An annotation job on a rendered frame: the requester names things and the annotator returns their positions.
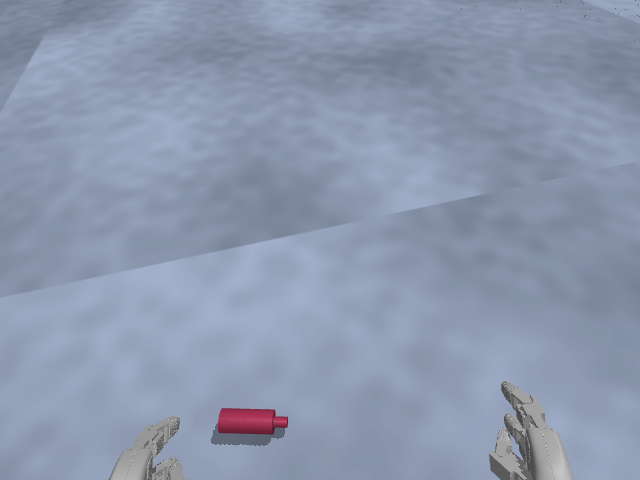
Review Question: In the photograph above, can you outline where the left robot hand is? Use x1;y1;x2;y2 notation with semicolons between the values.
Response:
109;416;190;480

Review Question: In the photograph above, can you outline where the bottle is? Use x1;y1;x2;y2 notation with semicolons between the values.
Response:
218;408;288;435

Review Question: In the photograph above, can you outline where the right robot hand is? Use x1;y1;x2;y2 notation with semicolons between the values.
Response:
489;381;573;480

